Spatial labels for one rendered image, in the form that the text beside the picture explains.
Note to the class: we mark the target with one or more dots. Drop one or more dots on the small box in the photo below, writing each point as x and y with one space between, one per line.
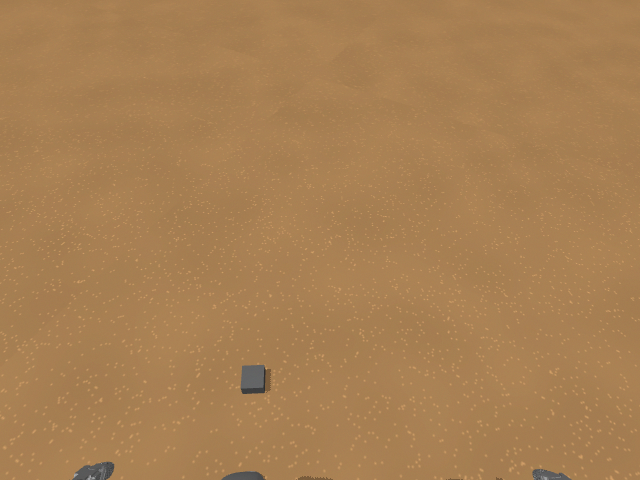
253 379

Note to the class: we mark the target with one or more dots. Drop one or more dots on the left robot hand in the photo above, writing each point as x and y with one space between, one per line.
99 471

